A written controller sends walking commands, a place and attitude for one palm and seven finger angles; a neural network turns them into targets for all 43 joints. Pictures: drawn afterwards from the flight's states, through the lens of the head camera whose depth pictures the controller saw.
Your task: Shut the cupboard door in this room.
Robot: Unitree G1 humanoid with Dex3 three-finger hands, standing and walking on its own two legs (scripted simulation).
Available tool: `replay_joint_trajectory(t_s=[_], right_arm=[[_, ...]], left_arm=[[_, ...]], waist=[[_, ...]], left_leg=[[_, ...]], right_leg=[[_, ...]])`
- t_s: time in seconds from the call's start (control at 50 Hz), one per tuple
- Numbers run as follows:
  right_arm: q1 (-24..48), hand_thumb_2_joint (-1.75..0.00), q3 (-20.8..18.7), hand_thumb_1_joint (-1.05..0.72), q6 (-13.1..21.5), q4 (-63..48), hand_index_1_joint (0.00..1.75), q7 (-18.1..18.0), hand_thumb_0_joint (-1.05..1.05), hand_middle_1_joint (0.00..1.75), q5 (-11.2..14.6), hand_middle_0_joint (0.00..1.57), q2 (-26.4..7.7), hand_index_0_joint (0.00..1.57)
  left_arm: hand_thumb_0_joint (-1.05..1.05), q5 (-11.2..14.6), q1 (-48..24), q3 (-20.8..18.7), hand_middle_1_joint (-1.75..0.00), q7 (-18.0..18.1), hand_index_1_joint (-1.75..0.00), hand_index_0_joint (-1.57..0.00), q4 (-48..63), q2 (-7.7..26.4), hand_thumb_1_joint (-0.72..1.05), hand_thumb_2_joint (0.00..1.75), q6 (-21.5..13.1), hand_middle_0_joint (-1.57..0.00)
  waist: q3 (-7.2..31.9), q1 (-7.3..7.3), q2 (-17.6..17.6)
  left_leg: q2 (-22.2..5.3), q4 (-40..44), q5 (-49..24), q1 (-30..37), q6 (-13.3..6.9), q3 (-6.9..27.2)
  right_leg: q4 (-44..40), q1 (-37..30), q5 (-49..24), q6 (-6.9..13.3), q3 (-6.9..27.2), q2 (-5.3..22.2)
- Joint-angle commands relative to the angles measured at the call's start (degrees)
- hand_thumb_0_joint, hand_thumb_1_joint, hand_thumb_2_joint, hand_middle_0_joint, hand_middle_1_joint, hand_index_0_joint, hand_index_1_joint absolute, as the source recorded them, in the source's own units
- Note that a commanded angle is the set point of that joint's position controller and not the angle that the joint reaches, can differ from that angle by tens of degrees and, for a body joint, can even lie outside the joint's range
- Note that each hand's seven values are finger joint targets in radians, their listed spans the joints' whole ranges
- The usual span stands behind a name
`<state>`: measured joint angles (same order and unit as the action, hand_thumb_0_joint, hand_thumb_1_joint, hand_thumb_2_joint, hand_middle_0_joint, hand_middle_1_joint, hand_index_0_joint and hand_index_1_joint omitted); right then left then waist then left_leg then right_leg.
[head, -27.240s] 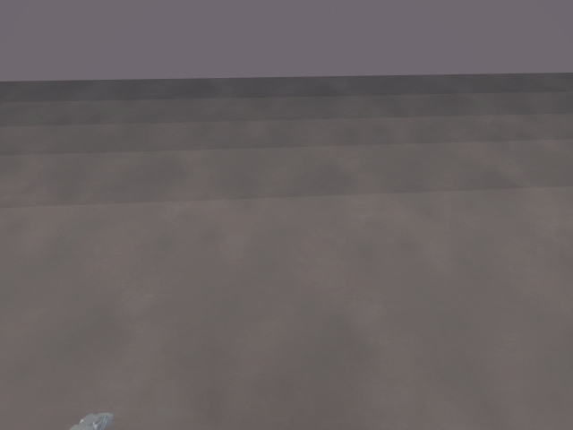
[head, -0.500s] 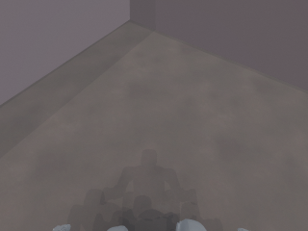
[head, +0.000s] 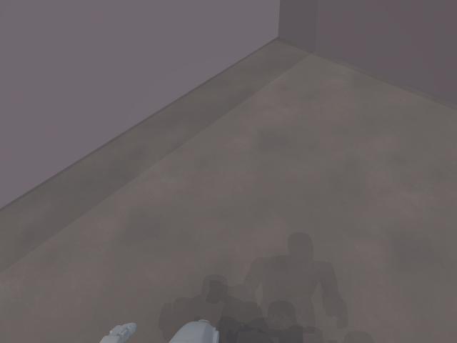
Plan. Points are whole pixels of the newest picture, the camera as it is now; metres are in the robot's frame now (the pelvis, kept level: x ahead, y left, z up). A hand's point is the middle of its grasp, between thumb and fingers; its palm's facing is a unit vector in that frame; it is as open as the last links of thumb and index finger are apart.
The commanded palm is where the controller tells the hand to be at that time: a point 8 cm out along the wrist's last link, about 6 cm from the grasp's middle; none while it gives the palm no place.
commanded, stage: walk to a spot facing it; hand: left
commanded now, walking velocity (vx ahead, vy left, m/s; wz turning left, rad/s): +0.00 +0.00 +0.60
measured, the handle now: out of the picture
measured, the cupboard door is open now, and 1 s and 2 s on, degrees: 77 77 77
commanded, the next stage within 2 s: none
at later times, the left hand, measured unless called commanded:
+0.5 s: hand out of the picture -0.03 +0.27 -0.17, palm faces +0.35 -0.89 -0.30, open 7.4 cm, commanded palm none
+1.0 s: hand out of the picture -0.01 +0.18 -0.13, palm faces +0.57 -0.77 -0.28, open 7.4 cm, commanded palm none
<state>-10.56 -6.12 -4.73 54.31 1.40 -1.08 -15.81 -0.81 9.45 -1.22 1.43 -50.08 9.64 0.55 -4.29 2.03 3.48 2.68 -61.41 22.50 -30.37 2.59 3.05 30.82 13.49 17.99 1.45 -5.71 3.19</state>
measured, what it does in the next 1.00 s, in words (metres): steps on the spot, turning left: left foot, then right foot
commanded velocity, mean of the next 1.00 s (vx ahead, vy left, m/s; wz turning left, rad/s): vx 0.06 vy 0.00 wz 0.60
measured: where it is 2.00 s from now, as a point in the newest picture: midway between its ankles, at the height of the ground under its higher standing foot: outside the picture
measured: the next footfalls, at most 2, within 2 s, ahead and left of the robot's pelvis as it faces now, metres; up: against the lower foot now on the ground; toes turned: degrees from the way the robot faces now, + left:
left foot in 0.36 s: -0.01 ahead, +0.14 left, +0.00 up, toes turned +20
right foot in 0.76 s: +0.11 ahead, -0.08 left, +0.00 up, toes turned +24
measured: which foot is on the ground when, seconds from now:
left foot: up 0.00-0.34, down 0.36-0.76, up 0.78-1.00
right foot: down 0.00-0.36, up 0.38-0.74, down 0.76-1.00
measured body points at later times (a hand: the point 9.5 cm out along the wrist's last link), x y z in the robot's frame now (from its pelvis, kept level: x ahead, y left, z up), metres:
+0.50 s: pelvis +0.00 +0.03 +0.00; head +0.04 +0.06 +0.44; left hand -0.05 +0.31 -0.15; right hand +0.20 -0.18 -0.13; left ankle -0.05 +0.13 -0.74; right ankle +0.00 -0.12 -0.67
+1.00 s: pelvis +0.03 -0.02 +0.01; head +0.08 -0.04 +0.45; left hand -0.04 +0.22 -0.11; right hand +0.23 -0.21 -0.16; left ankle -0.10 +0.09 -0.63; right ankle +0.08 -0.10 -0.74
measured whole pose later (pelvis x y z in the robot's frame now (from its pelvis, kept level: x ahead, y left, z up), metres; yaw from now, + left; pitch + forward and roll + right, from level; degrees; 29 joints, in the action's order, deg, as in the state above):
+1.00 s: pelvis +0.03 -0.02 +0.01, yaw +37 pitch +0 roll +3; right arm -11.9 -5.5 -4.8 55.6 2.7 -1.6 -16.2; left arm -1.1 12.4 -1.0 0.8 -51.3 9.7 -1.4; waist -3.6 1.5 2.6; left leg -2.2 -67.0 18.0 -28.1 3.8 0.4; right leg 25.9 10.8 15.1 1.6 -12.2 5.8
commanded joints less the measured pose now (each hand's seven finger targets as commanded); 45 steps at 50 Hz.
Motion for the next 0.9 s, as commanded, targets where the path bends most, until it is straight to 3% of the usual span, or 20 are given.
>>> replay_joint_trajectory(t_s=[0.0, 0.08, 0.2, 0.26, 0.3, 0.32, 0.34, 0.36, 0.38, 0.42, 0.46, 0.62, 0.7, 0.72, 0.74, 0.76, 0.78, 0.8, 0.84, 0.88], right_arm=[[0.1, -0.9, -0.4, -0.9, 1.2, -3.6, 0.3, 0.5, 0.0, 0.3, -0.1, 0.2, -3.1, 0.2], [4.7, -0.9, 0.4, -0.9, 1.1, -4.5, 0.3, 0.4, 0.0, 0.3, 0.1, 0.2, -2.7, 0.2], [8.0, -0.9, 1.7, -0.9, 1.9, -5.6, 0.3, 0.3, 0.0, 0.3, 0.6, 0.2, -2.3, 0.2], [6.2, -0.9, 1.8, -0.9, 2.4, -5.7, 0.3, 0.1, 0.0, 0.3, 0.6, 0.2, -2.7, 0.2], [2.1, -0.9, 1.2, -0.9, 3.0, -5.0, 0.3, 0.0, 0.0, 0.3, 0.2, 0.2, -5.1, 0.2], [-1.7, -0.9, -0.2, -0.9, 3.7, -4.6, 0.3, -0.2, 0.0, 0.3, -0.2, 0.2, -10.4, 0.2], [-5.5, -0.9, -1.4, -0.9, 3.5, -4.0, 0.3, -0.4, 0.0, 0.3, 0.1, 0.2, -15.6, 0.2], [-7.8, -0.9, -1.3, -0.9, 3.3, -2.0, 0.3, -1.0, 0.0, 0.3, 0.4, 0.2, -14.8, 0.2], [-5.7, -0.9, -1.1, -0.9, 3.4, -2.4, 0.3, -1.7, 0.0, 0.3, 0.3, 0.2, -13.5, 0.2], [1.4, -0.9, 0.0, -0.9, 3.5, -4.5, 0.3, -1.9, 0.0, 0.3, 0.1, 0.2, -10.3, 0.2], [3.1, -0.9, 0.2, -0.9, 3.8, -5.4, 0.3, -1.7, 0.0, 0.3, 0.1, 0.2, -9.7, 0.2], [1.6, -0.9, -0.7, -0.9, 3.3, -5.6, 0.3, -1.3, 0.0, 0.3, -0.2, 0.2, -10.3, 0.2], [4.8, -0.9, -1.0, -0.9, 2.9, -6.7, 0.3, -1.3, 0.0, 0.3, 0.2, 0.2, -9.7, 0.2], [4.3, -0.9, -0.9, -0.9, 3.0, -7.1, 0.3, -1.1, 0.0, 0.3, 0.6, 0.2, -7.6, 0.2], [2.3, -0.9, -0.1, -0.9, 3.0, -8.2, 0.3, -0.6, 0.0, 0.3, 1.0, 0.2, -3.2, 0.2], [2.8, -0.9, -0.7, -0.9, 2.5, -8.1, 0.3, -0.8, 0.0, 0.3, 0.5, 0.2, -6.2, 0.2], [3.9, -0.9, -1.0, -0.9, 2.0, -7.2, 0.3, -0.5, 0.0, 0.3, 0.2, 0.2, -6.3, 0.2], [3.0, -0.9, -0.8, -0.9, 1.7, -6.1, 0.3, -0.1, 0.0, 0.3, 0.0, 0.2, -5.7, 0.2], [0.1, -0.9, -0.4, -0.9, 1.5, -4.3, 0.3, 0.8, 0.0, 0.3, -0.5, 0.2, -4.2, 0.2], [0.6, -0.9, -0.1, -0.9, 1.5, -3.8, 0.3, 1.3, 0.0, 0.3, -0.6, 0.2, -4.0, 0.2]], left_arm=[[0.0, -0.2, 0.4, -3.1, -0.3, 0.6, -0.3, -0.2, 3.9, 10.8, 0.9, 0.9, -1.8, -0.2], [0.0, -0.4, 5.6, -3.6, -0.3, 0.5, -0.3, -0.2, 1.9, 12.8, 0.9, 0.9, -1.6, -0.2], [0.0, -0.7, 7.4, -4.4, -0.3, 0.3, -0.3, -0.2, 0.5, 15.4, 0.9, 0.9, -0.8, -0.2], [0.0, -0.7, 6.7, -4.8, -0.3, 0.2, -0.3, -0.2, 0.0, 16.2, 0.9, 0.9, -0.5, -0.2], [0.0, 0.0, 5.6, -5.0, -0.3, -0.1, -0.3, -0.2, 0.0, 16.2, 0.9, 0.9, -0.3, -0.2], [0.0, 0.3, 5.7, -4.8, -0.3, -0.5, -0.3, -0.2, 1.3, 14.0, 0.9, 0.9, -0.2, -0.2], [0.0, 0.4, 2.2, -3.2, -0.3, -0.9, -0.3, -0.2, 3.8, 10.4, 0.9, 0.9, -0.1, -0.2], [0.0, -0.1, -1.4, -3.0, -0.3, -0.2, -0.3, -0.2, 4.5, 10.8, 0.9, 0.9, 1.0, -0.2], [0.0, 0.2, -2.9, -3.3, -0.3, -0.1, -0.3, -0.2, 4.1, 10.6, 0.9, 0.9, 1.1, -0.2], [0.0, 0.4, -1.2, -3.7, -0.3, -0.6, -0.3, -0.2, 2.5, 11.2, 0.9, 0.9, 1.1, -0.2], [0.0, 0.2, 0.6, -3.6, -0.3, -1.0, -0.3, -0.2, 1.7, 11.1, 0.9, 0.9, 1.2, -0.2], [0.0, 0.5, -2.1, -3.1, -0.3, -0.7, -0.3, -0.2, 4.2, 10.2, 0.9, 0.9, 0.9, -0.2], [0.0, 0.6, 4.5, -3.3, -0.3, -0.6, -0.3, -0.2, 3.2, 10.8, 0.9, 0.9, -0.2, -0.2], [0.0, 0.2, 7.4, -3.9, -0.3, -0.3, -0.3, -0.2, 2.7, 13.2, 0.9, 0.9, -0.9, -0.2], [0.0, -0.8, 8.1, -4.9, -0.3, 0.4, -0.3, -0.2, 2.9, 19.2, 0.9, 0.9, -1.6, -0.2], [0.0, -0.2, 7.6, -4.8, -0.3, 0.4, -0.3, -0.2, 3.3, 19.5, 0.9, 0.9, -1.3, -0.2], [0.0, -0.1, 4.4, -4.6, -0.3, 0.6, -0.3, -0.2, 4.0, 17.3, 0.9, 0.9, -1.2, -0.2], [0.0, -0.1, 1.5, -4.1, -0.3, 0.4, -0.3, -0.2, 4.6, 15.2, 0.9, 0.9, -1.2, -0.2], [0.0, -0.2, -1.3, -3.3, -0.3, 0.3, -0.3, -0.2, 4.9, 12.2, 0.9, 0.9, -1.6, -0.2], [0.0, -0.2, 1.7, -3.2, -0.3, 0.1, -0.3, -0.2, 3.5, 11.7, 0.9, 0.9, -2.5, -0.2]], waist=[[3.1, -0.92, -13.5], [4.5, -3.44, -12.2], [6.1, -5.41, -16.0], [7.8, -4.4, -16.0], [9.8, -1.45, -12.9], [13.1, 0.8, -0.3], [12.2, 2.99, 13.4], [11.7, 3.95, 10.4], [9.2, 3.07, 10.3], [5.9, -0.3, 6.6], [6.4, -1.25, 4.3], [6.4, -0.19, 6.6], [7.9, -3.79, 5.2], [9.1, -5.0, -1.0], [9.9, -5.08, -19.5], [8.7, -5.34, -20.1], [5.0, -4.45, -18.1], [3.2, -2.76, -13.6], [3.5, -0.91, -12.3], [3.8, -2.1, -14.2]], left_leg=[[-4.0, -7.7, -2.6, -3.5, 2.3, -1.1], [-4.5, 0.0, 0.6, -2.8, 3.1, -3.3], [-4.4, 16.0, 3.2, 4.3, 1.7, -7.7], [-3.7, 25.7, -0.1, 9.5, 0.5, -9.5], [-4.2, 37.8, -12.6, 21.3, -1.0, -9.4], [-13.5, 40.0, -28.1, 33.7, -5.5, 2.5], [-26.1, 38.8, -53.2, 38.6, -12.9, 17.0], [-26.7, 38.5, -54.6, 35.7, -15.1, 16.2], [-24.1, 37.9, -52.2, 33.1, -15.2, 14.3], [-18.3, 38.7, -45.0, 27.2, -12.5, 8.5], [-15.9, 39.6, -40.4, 25.4, -11.2, 6.7], [-14.5, 38.2, -36.7, 22.5, -11.8, 13.1], [-11.1, 32.6, -31.5, 15.0, -8.6, 14.5], [-7.6, 26.8, -21.6, 8.9, -5.6, 12.1], [1.4, 12.4, 3.2, -2.7, -0.5, 2.0], [-0.1, 1.3, 12.5, -0.9, -0.4, 2.3], [-1.7, -5.8, 9.9, -0.3, -0.7, 3.6], [-2.9, -9.7, 5.1, -1.6, -0.4, 2.8], [-4.6, -10.7, -1.7, -2.1, 0.6, 0.5], [-5.3, -9.5, -4.6, -3.5, 1.4, -1.1]], right_leg=[[-11.7, -5.6, -23.4, 4.1, 5.9, 14.3], [-9.7, -11.8, -31.3, 5.2, 3.8, 16.1], [-6.1, -13.7, -37.5, 5.7, 0.4, 18.0], [-2.4, -13.8, -37.7, 4.3, -1.2, 18.4], [6.2, -7.4, -32.7, 0.4, -5.0, 16.9], [17.8, 5.2, -17.6, -3.3, -7.1, 12.2], [28.7, 19.2, 19.5, -6.4, -5.4, 5.4], [33.0, 20.8, 20.7, -6.5, 1.1, 5.5], [34.9, 21.8, 17.8, -6.6, 2.8, 5.5], [34.6, 19.2, 10.2, -6.9, 4.0, 4.9], [32.3, 16.8, 7.3, -7.1, 3.9, 4.0], [16.9, 11.1, 7.9, -7.1, 3.6, 0.5], [-1.9, -2.8, -3.0, -6.2, 2.1, -1.4], [-9.7, -11.0, -8.2, -5.2, 6.0, 3.4], [-14.1, -18.1, -16.5, 1.1, 23.5, 20.4], [-15.2, -8.7, -16.4, 6.1, 25.6, 26.4], [-16.1, -2.2, -10.5, 7.2, 24.4, 24.0], [-16.3, -1.6, -5.5, 6.2, 19.8, 20.6], [-16.2, -3.2, -2.4, 3.0, 10.7, 16.1], [-17.3, -6.5, -2.0, 2.1, 7.7, 15.1]])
